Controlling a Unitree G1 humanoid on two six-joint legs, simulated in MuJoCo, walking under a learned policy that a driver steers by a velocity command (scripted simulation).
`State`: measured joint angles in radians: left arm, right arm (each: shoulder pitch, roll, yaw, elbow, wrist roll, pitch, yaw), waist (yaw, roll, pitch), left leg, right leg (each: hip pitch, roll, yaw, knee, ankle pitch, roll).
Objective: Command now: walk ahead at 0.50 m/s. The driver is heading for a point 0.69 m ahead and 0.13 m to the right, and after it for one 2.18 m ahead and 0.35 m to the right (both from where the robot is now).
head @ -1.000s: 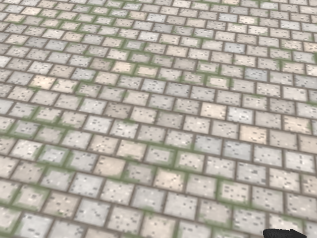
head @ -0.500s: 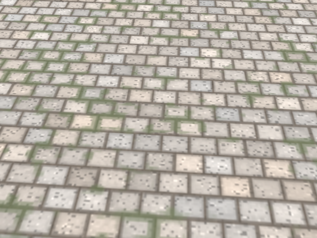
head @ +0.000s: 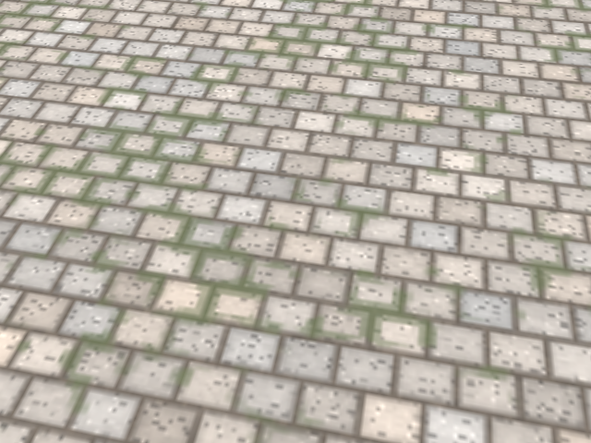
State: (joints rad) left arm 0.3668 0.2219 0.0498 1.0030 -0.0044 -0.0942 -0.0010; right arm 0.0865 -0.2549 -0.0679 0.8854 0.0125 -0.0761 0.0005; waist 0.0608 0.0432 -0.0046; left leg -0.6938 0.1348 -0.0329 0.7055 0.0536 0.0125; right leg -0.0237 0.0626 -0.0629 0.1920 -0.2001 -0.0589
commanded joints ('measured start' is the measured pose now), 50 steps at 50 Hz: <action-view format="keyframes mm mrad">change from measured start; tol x32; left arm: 1 39 166 33 -26 -9 -4 9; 50 -137 154 52 -245 8 24 16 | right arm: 1 -124 -31 4 -79 6 -15 14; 11 380 -226 -61 10 -18 -32 19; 50 47 -56 -3 -81 -20 -19 -4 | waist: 1 11 -97 85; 11 -190 214 -431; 21 -47 22 38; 33 -103 14 96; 39 45 -208 -358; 50 -66 -108 -52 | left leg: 1 12 -34 36 -111 57 2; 8 354 -124 72 -231 -114 83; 11 1125 302 -682 -369 -314 294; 18 488 134 -51 -568 -154 161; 31 768 172 230 -532 84 135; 36 753 139 304 -57 682 67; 39 -65 -166 -19 734 -662 -32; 50 192 -44 41 68 -69 -49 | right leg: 1 -27 -265 112 -74 223 -135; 8 65 -284 125 248 618 -80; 12 -721 -78 207 1156 -339 15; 25 -676 -197 129 657 259 26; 36 -274 -7 -90 396 39 -110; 39 447 -405 907 113 -142 -396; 50 -206 -163 117 76 724 -159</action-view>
